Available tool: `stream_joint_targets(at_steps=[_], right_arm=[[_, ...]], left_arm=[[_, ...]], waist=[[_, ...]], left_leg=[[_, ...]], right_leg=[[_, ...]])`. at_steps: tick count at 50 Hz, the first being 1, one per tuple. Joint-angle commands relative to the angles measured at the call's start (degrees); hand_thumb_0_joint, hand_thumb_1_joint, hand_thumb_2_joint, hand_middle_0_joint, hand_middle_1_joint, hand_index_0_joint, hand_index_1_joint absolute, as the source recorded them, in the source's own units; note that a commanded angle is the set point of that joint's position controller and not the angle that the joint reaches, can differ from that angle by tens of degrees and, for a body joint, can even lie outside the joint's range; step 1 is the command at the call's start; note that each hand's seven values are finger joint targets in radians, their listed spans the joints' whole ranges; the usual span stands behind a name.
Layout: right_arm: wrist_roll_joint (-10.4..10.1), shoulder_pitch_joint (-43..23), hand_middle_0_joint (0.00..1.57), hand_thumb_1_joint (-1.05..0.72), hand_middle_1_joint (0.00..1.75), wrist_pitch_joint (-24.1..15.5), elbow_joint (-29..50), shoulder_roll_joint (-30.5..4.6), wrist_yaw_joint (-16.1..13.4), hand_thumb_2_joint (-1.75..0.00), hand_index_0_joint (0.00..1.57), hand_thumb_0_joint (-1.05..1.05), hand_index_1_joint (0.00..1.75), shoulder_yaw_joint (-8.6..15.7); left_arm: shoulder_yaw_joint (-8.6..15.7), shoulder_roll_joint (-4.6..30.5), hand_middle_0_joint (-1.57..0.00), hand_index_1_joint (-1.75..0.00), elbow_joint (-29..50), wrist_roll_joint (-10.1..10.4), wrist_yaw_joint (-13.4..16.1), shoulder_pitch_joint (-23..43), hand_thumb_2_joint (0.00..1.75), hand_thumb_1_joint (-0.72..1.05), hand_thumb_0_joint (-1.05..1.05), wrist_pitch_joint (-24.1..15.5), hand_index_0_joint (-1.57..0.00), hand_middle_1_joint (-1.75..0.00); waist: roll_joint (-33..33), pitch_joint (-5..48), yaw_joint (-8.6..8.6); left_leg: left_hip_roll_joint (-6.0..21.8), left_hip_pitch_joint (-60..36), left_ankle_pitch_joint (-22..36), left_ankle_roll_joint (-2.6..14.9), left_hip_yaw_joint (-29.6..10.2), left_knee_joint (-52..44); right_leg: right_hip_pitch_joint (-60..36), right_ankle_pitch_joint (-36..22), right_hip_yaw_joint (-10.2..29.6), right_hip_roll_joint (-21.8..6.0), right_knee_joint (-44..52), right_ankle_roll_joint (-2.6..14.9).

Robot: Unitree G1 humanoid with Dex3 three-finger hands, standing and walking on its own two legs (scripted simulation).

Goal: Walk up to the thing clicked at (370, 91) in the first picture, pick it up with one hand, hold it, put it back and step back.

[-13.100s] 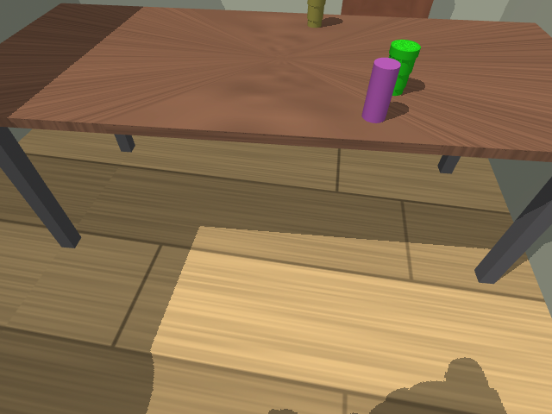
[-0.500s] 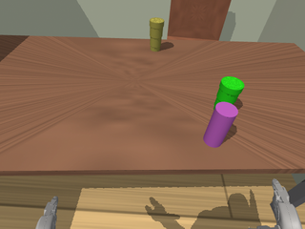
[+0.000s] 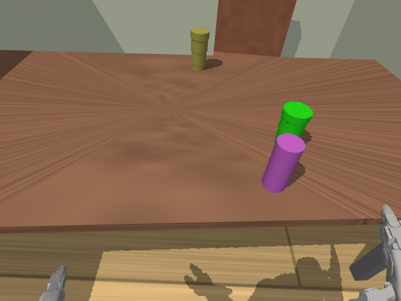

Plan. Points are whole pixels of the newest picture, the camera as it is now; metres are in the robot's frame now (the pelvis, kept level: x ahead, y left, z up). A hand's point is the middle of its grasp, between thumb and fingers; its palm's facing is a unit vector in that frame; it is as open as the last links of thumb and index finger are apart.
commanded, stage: rise first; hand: right
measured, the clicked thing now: (281, 164) +0.44 -0.22 +0.02
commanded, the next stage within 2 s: go down in 0.62 s
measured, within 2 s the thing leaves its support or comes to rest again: neither
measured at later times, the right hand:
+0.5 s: hand (375, 266) +0.18 -0.27 +0.08, palm faces +0.36 +0.84 -0.41, open 17.5 cm
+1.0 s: hand (387, 259) +0.18 -0.29 +0.10, palm faces +0.40 +0.83 -0.39, open 17.5 cm
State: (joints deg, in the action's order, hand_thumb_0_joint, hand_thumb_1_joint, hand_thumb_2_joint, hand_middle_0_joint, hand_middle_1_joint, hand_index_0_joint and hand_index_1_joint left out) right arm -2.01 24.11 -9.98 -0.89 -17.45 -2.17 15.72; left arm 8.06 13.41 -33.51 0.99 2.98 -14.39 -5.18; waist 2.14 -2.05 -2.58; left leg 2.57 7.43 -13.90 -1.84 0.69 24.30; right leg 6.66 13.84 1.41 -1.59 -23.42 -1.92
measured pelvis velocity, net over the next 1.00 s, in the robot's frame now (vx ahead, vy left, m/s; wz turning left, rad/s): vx -0.01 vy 0.00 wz -0.01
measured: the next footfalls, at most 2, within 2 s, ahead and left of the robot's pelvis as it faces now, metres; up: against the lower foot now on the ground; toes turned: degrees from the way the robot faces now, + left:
none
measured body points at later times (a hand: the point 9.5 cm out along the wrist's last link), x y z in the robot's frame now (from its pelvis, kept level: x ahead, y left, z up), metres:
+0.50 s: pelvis -0.02 +0.00 +0.00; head -0.02 +0.02 +0.45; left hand +0.14 +0.27 -0.08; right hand +0.15 -0.31 +0.11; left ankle -0.01 +0.14 -0.74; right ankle -0.01 -0.14 -0.74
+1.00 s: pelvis -0.01 +0.00 +0.00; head -0.02 +0.01 +0.45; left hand +0.15 +0.27 -0.08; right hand +0.15 -0.33 +0.12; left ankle -0.01 +0.14 -0.74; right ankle -0.01 -0.14 -0.74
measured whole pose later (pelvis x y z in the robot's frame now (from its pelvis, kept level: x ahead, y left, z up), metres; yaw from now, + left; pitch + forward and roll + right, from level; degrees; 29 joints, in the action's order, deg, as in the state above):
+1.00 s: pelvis -0.01 +0.00 +0.00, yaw +0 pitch -3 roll +0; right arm -2.5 21.9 -19.1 0.4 -17.5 1.6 23.7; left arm 9.8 12.4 -37.7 -0.4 2.1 -12.6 -6.8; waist 1.5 -1.3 -2.3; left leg 2.6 9.1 -13.9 -1.8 1.0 26.1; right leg 8.5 13.7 1.8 -1.5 -25.2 -2.0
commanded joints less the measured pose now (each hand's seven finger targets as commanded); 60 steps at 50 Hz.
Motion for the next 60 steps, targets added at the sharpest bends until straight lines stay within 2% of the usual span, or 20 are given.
stream_joint_targets(at_steps=[1,7,11,13,15,17,20,29,34,36,37,38,39,41,42,45,47,53,57,60], right_arm=[[-0.7,-3.6,0.04,0.56,0.06,-4.0,13.1,-11.1,-0.6,-0.04,0.05,0.00,0.06,6.5],[-0.8,-4.6,0.04,0.57,0.06,-5.6,15.4,-11.7,-0.7,-0.03,0.05,0.00,0.06,7.9],[-0.7,-5.2,0.05,0.54,0.06,-6.0,15.0,-12.2,-0.7,-0.04,0.05,0.00,0.06,8.6],[-0.7,-4.8,0.05,0.56,0.06,-6.4,14.2,-11.6,-0.6,-0.04,0.05,0.00,0.06,8.4],[-0.8,-5.3,0.05,0.55,0.06,-6.7,14.3,-11.8,-0.6,-0.04,0.05,0.00,0.06,8.2],[-0.7,-5.0,0.05,0.55,0.06,-7.1,14.3,-11.5,-0.4,-0.04,0.05,0.00,0.06,8.3],[-0.8,-4.9,0.04,0.56,0.06,-7.7,14.3,-12.3,-0.5,-0.04,0.05,0.00,0.06,8.9],[-0.8,-4.9,0.05,0.56,0.06,-9.1,17.1,-12.8,-0.3,-0.05,0.05,0.00,0.06,10.0],[-0.9,-4.9,0.05,0.53,0.06,-9.5,16.7,-13.7,-0.5,-0.06,0.05,0.00,0.06,11.1],[-1.0,-4.6,0.04,0.48,0.06,-9.6,16.0,-13.2,-0.4,-0.07,0.04,0.00,0.06,10.9],[-0.1,-4.6,0.05,0.47,0.06,-11.8,19.2,-7.9,0.3,-0.07,0.05,0.00,0.06,9.2],[-1.1,-3.2,0.03,0.48,0.06,-10.0,13.4,-16.1,-0.6,-0.07,0.04,0.00,0.06,14.1],[0.1,-4.8,0.03,0.55,0.06,-12.2,19.6,-9.1,0.1,-0.05,0.04,0.00,0.06,10.1],[-0.4,-5.3,0.03,0.55,0.06,-12.9,15.6,-12.2,0.3,-0.06,0.04,0.00,0.06,13.7],[-0.7,-4.2,0.03,0.58,0.06,-12.5,12.3,-10.6,0.9,-0.05,0.04,0.00,0.06,12.6],[-1.4,-6.7,0.02,0.58,0.06,-13.0,13.4,-12.5,2.0,-0.06,0.04,0.00,0.06,14.1],[-1.6,-8.2,0.03,0.55,0.06,-12.7,13.7,-13.2,2.7,-0.05,0.04,0.00,0.06,14.4],[-3.0,-12.9,0.02,0.57,0.06,-13.3,12.4,-16.4,5.2,-0.06,0.04,0.00,0.06,16.8],[-6.1,-19.1,0.02,0.59,0.06,-12.1,5.8,-18.5,7.9,-0.06,0.04,0.00,0.06,19.0],[-8.8,-24.8,0.03,0.58,0.06,-10.7,0.3,-20.1,12.2,-0.05,0.04,0.00,0.06,19.0]], left_arm=[[3.2,6.8,-0.06,-0.06,6.9,0.3,0.1,2.6,0.05,-0.57,0.00,-3.0,-0.05,-0.05],[1.5,5.5,-0.06,-0.05,9.0,0.2,-0.2,4.7,0.05,-0.56,0.00,-3.9,-0.05,-0.05],[5.6,9.3,-0.06,-0.06,8.5,-0.2,0.3,4.4,0.05,-0.57,0.00,-4.4,-0.05,-0.05],[2.8,6.0,-0.06,-0.06,7.4,0.0,-0.1,4.5,0.05,-0.56,0.00,-4.5,-0.05,-0.05],[4.9,8.0,-0.06,-0.06,8.7,0.1,0.1,5.6,0.06,-0.57,0.00,-4.7,-0.05,-0.05],[1.9,5.1,-0.06,-0.06,8.6,0.1,-0.3,4.8,0.06,-0.56,0.00,-4.8,-0.05,-0.05],[4.8,8.0,-0.05,-0.06,8.2,0.2,-0.1,4.4,0.05,-0.56,0.00,-4.8,-0.05,-0.05],[2.1,4.4,-0.05,-0.06,5.3,0.2,-0.6,5.4,0.07,-0.56,0.00,-5.1,-0.05,-0.06],[4.5,7.6,-0.06,-0.07,6.6,0.1,-0.2,6.6,0.08,-0.57,0.00,-5.4,-0.05,-0.06],[4.4,7.3,-0.06,-0.04,7.0,0.2,-0.3,5.4,0.01,-0.49,0.00,-5.5,-0.07,-0.06],[2.6,5.4,-0.06,-0.07,7.4,-1.4,-1.0,7.2,0.09,-0.57,0.00,-5.8,-0.05,-0.06],[7.2,9.5,-0.05,-0.04,6.5,0.4,0.0,4.2,0.01,-0.50,0.00,-5.4,-0.07,-0.05],[2.9,4.7,-0.05,-0.05,4.2,-1.3,-1.1,3.9,0.04,-0.54,0.00,-5.2,-0.05,-0.05],[7.1,9.1,-0.05,-0.05,5.3,-1.2,-0.5,4.4,0.05,-0.55,0.00,-5.4,-0.05,-0.05],[6.7,8.7,-0.05,-0.05,6.4,-1.1,-0.4,5.4,0.04,-0.54,0.00,-5.6,-0.05,-0.04],[3.1,4.8,-0.05,-0.05,3.8,-1.1,-0.7,5.8,0.04,-0.55,0.00,-4.8,-0.05,-0.04],[4.7,7.1,-0.05,-0.05,5.5,-1.3,-0.3,7.8,0.04,-0.55,0.00,-4.8,-0.05,-0.04],[2.7,6.2,-0.05,-0.05,5.5,-1.2,0.4,8.5,0.04,-0.54,0.00,-4.6,-0.05,-0.04],[4.6,8.9,-0.05,-0.04,3.9,-0.9,1.8,8.5,0.04,-0.55,0.00,-4.5,-0.05,-0.04],[0.5,5.4,-0.05,-0.04,1.5,-0.1,2.7,9.6,0.03,-0.54,0.00,-4.4,-0.05,-0.04]], waist=[[0.5,3.6,0.51],[0.0,3.3,0.05],[-1.3,4.2,0.94],[-1.0,3.0,-0.19],[-1.2,3.5,0.55],[-1.9,2.8,-0.33],[-0.8,2.7,-0.09],[1.1,3.1,-0.71],[-0.3,3.4,-0.66],[-1.3,2.8,-0.05],[-2.7,6.2,0.53],[-1.1,4.0,-0.67],[-0.5,4.9,0.31],[-1.7,5.6,0.68],[-3.1,4.5,1.74],[-0.3,3.6,0.10],[-1.1,4.1,0.85],[1.2,6.3,1.08],[-0.1,7.0,2.64],[0.2,6.3,1.96]], left_leg=[[-2.0,-0.5,10.5,1.34,3.4,-3.6],[-2.1,-0.6,7.4,1.51,3.5,-4.1],[-2.0,-0.3,7.3,1.34,3.6,-4.2],[-2.0,-0.5,6.5,1.42,3.4,-4.3],[-2.1,-0.1,5.9,1.41,3.4,-4.4],[-1.9,0.0,4.6,1.39,3.4,-4.9],[-2.2,0.1,4.0,1.58,3.5,-4.6],[-1.8,-0.1,4.7,1.60,3.0,-4.7],[-2.1,-0.5,3.0,1.54,3.4,-5.0],[-2.1,0.1,2.8,1.54,3.6,-5.1],[-2.7,0.9,4.0,1.04,3.3,-3.9],[-2.0,-0.7,4.3,1.51,3.7,-4.6],[-2.7,1.5,4.6,1.09,3.3,-3.6],[-2.8,1.7,5.1,1.00,3.3,-3.2],[-2.6,2.0,6.7,0.76,3.2,-3.0],[-2.3,2.2,6.6,0.82,2.8,-2.9],[-2.1,2.6,6.2,0.74,2.5,-3.2],[-2.2,1.0,9.0,0.84,2.3,-2.2],[-2.2,2.0,9.0,0.64,2.3,-2.4],[-1.9,3.2,6.6,0.65,2.1,-2.8]], right_leg=[[0.9,-11.9,-4.0,2.0,3.2,1.91],[1.2,-9.0,-3.7,2.0,3.8,2.00],[-0.2,-8.7,-3.4,2.2,3.6,2.15],[1.0,-8.1,-3.6,2.3,3.6,2.19],[0.7,-7.5,-3.6,2.2,3.7,2.19],[1.1,-6.5,-3.8,2.5,3.9,2.35],[1.2,-6.0,-3.7,2.3,4.5,2.03],[1.7,-6.7,-3.9,2.5,3.8,2.10],[1.9,-5.2,-3.6,2.4,4.3,2.11],[1.4,-5.1,-3.5,2.3,4.3,2.20],[0.7,-5.7,-2.9,2.4,2.9,2.10],[1.6,-6.5,-3.4,2.3,4.0,2.14],[0.9,-6.1,-2.9,2.4,3.2,1.94],[0.7,-6.4,-2.6,2.3,2.9,2.10],[1.0,-7.5,-2.7,2.4,2.3,2.28],[2.3,-7.4,-2.8,2.7,2.0,2.19],[2.4,-6.5,-2.9,2.8,2.0,2.31],[2.2,-8.3,-2.5,2.7,1.5,2.02],[2.2,-7.4,-2.0,2.8,1.1,2.27],[3.6,-5.0,-1.8,2.8,1.0,2.59]])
